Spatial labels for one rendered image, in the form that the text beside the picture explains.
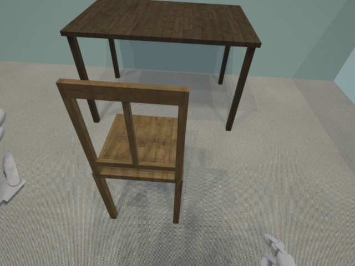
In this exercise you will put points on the chair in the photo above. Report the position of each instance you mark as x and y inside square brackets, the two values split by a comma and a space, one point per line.
[137, 147]

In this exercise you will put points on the left robot hand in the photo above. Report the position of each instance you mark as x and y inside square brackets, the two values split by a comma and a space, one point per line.
[12, 183]

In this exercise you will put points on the table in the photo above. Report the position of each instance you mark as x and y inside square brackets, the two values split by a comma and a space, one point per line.
[165, 21]

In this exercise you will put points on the right robot hand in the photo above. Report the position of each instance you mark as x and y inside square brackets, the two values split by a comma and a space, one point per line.
[279, 251]

